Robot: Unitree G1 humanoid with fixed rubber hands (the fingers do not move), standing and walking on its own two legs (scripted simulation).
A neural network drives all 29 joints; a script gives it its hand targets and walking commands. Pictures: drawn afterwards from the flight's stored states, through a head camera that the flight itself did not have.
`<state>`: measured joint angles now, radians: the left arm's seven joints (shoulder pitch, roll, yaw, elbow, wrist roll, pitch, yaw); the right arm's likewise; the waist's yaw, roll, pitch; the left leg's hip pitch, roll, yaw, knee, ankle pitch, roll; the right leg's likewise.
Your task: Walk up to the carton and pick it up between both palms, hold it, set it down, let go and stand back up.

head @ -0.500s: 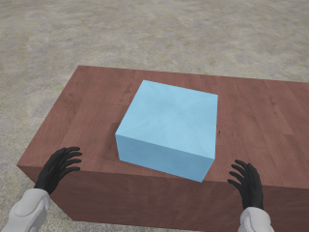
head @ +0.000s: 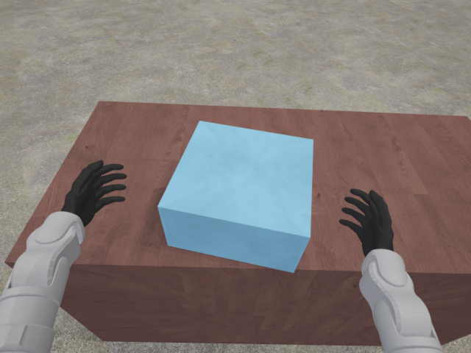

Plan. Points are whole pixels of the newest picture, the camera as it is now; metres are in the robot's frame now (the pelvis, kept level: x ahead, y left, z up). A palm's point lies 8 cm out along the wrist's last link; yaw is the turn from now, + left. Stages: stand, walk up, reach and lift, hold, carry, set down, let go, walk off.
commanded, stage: reach and lift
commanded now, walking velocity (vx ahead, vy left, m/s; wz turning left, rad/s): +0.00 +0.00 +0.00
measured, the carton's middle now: (243, 190) +0.47 +0.01 -0.03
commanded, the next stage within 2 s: none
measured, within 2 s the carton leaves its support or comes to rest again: neither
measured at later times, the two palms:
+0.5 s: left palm (97, 163) +0.39 +0.26 +0.12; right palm (377, 210) +0.34 -0.21 +0.10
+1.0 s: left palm (113, 132) +0.45 +0.25 +0.14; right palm (383, 171) +0.40 -0.23 +0.13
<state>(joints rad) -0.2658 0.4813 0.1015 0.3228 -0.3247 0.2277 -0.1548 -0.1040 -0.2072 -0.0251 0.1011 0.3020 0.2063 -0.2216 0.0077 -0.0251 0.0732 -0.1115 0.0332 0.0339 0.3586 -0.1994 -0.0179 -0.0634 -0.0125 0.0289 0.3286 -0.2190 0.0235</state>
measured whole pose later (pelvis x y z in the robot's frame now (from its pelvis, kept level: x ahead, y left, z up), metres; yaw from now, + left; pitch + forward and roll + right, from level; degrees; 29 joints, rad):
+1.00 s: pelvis +0.00 +0.00 +0.00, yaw +1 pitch +8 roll -1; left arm -0.96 0.56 -0.12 1.11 -0.38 0.07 -0.13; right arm -0.81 -0.32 0.07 0.89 0.42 0.09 -0.14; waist -0.11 -0.02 -0.07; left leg -0.37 0.04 0.00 0.42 -0.19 -0.01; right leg -0.28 0.00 0.00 0.34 -0.19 0.03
